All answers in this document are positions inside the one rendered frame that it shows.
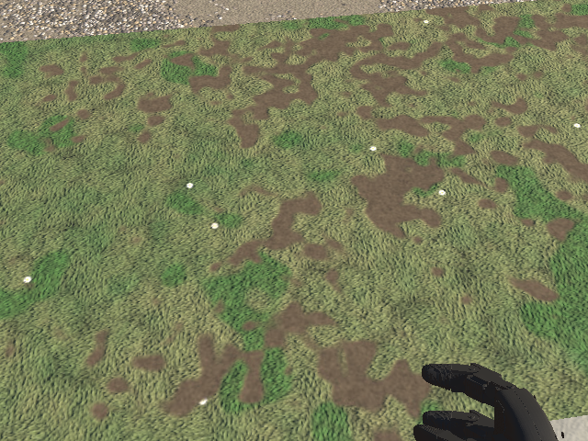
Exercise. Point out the robot right hand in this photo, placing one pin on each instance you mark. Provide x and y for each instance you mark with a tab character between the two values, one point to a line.
517	414

